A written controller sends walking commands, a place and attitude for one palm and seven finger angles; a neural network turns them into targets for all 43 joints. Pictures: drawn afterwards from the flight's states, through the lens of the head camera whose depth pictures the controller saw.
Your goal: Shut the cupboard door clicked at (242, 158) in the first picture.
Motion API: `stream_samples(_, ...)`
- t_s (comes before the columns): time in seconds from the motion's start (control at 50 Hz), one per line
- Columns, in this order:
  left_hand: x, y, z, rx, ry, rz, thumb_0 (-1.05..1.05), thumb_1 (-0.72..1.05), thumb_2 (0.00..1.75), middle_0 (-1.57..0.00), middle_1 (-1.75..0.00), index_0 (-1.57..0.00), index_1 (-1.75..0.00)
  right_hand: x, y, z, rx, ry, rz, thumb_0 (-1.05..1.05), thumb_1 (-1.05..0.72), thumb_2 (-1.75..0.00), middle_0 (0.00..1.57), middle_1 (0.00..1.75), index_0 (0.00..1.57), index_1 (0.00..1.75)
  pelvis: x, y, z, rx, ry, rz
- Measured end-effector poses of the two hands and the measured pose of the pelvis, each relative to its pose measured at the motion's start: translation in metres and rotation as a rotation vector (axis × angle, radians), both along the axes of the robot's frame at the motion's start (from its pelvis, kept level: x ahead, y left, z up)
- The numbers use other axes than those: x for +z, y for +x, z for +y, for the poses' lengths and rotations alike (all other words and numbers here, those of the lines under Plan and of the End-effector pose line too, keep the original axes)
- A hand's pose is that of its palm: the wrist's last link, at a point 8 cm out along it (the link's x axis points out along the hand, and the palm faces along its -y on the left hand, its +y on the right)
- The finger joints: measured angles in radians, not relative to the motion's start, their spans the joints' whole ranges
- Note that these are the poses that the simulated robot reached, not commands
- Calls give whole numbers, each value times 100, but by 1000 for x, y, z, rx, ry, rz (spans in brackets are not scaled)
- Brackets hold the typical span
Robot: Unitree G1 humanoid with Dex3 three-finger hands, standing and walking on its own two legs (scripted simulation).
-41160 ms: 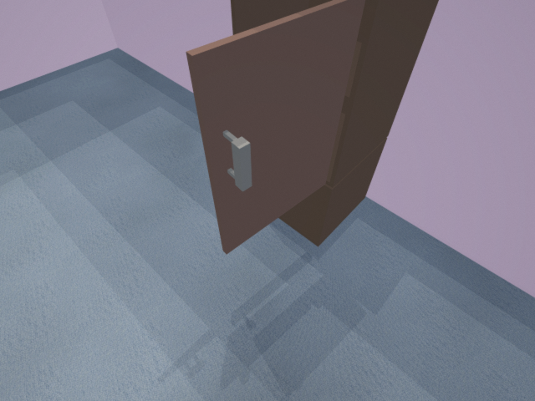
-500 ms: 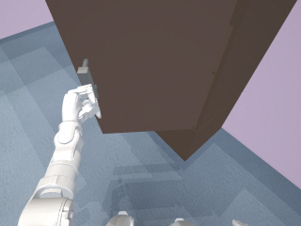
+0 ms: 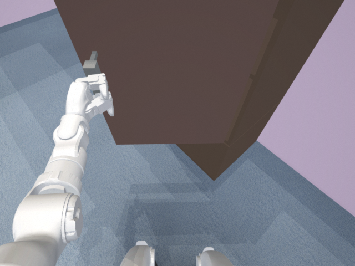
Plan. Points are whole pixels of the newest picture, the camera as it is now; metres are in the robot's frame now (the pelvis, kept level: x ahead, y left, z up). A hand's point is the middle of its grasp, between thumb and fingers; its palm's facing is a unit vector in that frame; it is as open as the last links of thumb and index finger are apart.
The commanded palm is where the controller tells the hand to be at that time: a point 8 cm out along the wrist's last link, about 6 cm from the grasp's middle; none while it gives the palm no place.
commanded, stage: push the door shut along its arc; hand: left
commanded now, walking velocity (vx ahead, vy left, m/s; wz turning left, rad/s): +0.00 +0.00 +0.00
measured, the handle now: (99, 78) +0.54 +0.19 +0.09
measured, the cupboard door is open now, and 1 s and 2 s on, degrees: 49 35 29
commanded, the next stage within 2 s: pull the fist back off the door in 1.32 s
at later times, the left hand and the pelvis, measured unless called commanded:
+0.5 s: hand (120, 81) +0.52 +0.13 +0.10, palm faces -0.18 -0.98 -0.03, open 3.1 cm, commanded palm +0.53 +0.16 +0.09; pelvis -0.01 +0.01 -0.02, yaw -1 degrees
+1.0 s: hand (141, 62) +0.59 +0.08 +0.10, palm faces -0.29 -0.96 -0.02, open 2.9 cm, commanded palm +0.60 +0.12 +0.09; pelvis +0.00 +0.01 -0.04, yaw -3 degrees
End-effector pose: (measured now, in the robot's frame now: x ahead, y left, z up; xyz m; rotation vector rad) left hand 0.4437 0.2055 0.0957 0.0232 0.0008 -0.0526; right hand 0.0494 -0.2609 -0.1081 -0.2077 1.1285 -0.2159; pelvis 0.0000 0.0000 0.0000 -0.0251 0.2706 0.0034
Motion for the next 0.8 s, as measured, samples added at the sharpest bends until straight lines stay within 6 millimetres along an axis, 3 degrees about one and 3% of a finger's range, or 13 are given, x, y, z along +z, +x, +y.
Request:
stream_samples(0.22,1,25,0,-55,-4,15,2,89,91,-131,-150,-132,-150,-3,-41,-2,-41,-31,82,0,-91,-89,20,30,20,30,-8,-7,5,0,-16,40)
stream_samples(0.46,3,59,-13,-113,1,25,2,90,90,-130,-150,-131,-150,-6,-70,3,-65,-45,139,0,-91,-89,21,30,20,30,-18,-12,10,-3,-29,94)
stream_samples(0.8,5,116,-55,-215,10,46,2,90,90,-130,-150,-130,-150,-12,-100,15,-136,-34,227,0,-91,-89,21,30,20,30,-30,-6,11,-26,-37,172)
